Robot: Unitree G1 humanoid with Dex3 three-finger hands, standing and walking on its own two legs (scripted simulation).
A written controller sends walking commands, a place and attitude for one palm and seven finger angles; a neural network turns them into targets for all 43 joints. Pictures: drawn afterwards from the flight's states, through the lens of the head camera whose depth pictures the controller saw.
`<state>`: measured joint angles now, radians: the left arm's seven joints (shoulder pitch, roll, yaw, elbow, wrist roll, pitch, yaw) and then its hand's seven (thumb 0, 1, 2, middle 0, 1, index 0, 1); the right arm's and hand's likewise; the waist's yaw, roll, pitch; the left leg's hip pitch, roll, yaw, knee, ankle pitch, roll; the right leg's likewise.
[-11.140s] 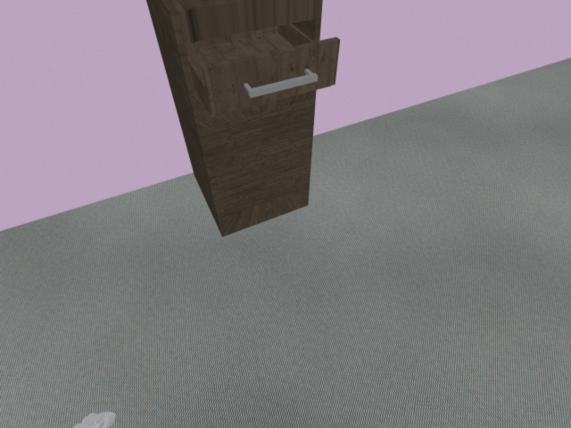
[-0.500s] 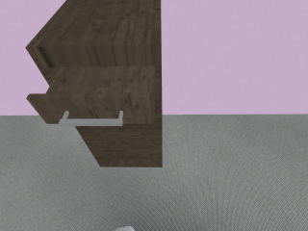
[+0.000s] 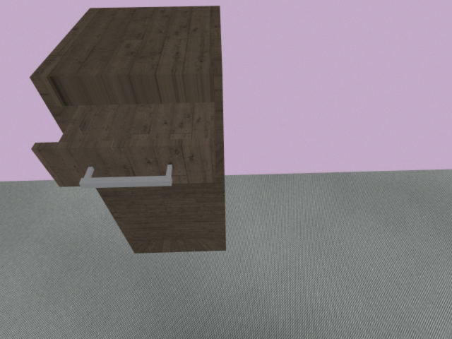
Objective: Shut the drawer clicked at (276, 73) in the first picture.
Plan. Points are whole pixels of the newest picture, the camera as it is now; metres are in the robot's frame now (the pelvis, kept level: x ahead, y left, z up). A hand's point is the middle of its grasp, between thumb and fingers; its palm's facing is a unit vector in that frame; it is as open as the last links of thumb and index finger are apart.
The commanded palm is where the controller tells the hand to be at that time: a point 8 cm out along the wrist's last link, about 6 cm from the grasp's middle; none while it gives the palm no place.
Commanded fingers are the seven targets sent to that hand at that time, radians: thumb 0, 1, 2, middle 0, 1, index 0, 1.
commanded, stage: come to a stop and stand still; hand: left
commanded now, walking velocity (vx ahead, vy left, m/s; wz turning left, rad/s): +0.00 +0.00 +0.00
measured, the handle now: (128, 175) +0.45 +0.24 +0.00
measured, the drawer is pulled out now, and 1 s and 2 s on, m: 0.15 0.15 0.15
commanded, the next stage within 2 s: look again from close up in 0.64 s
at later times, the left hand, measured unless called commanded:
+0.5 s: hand out of the picture -0.04 +0.19 -0.18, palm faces +0.04 -0.99 -0.14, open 7.4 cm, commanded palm none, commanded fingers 0.00 0.90 0.90 -0.20 -0.30 -0.20 -0.30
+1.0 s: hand out of the picture -0.02 +0.19 -0.17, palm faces +0.03 -0.99 -0.12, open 7.4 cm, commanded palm none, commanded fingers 0.00 0.90 0.90 -0.20 -0.30 -0.20 -0.30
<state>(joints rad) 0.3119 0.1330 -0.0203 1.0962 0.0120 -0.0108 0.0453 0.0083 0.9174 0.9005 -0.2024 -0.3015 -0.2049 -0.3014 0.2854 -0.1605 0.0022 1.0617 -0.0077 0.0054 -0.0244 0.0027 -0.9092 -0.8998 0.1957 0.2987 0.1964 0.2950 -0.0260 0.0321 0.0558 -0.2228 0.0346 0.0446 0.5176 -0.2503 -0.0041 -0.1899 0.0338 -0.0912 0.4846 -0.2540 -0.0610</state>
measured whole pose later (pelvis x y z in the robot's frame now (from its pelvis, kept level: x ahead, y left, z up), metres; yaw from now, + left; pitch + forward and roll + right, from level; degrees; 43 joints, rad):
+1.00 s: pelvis +0.00 +0.05 +0.01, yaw +0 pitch -1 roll +0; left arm 0.35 0.11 -0.02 1.11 0.02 -0.02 0.04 0.01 0.91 0.90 -0.20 -0.30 -0.20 -0.30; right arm 0.30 -0.12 0.02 1.14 -0.01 -0.02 -0.03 0.01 -0.92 -0.90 0.20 0.30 0.20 0.30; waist 0.01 -0.02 0.02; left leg -0.20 -0.04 0.08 0.42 -0.21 0.07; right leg -0.19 -0.04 -0.06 0.43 -0.22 0.01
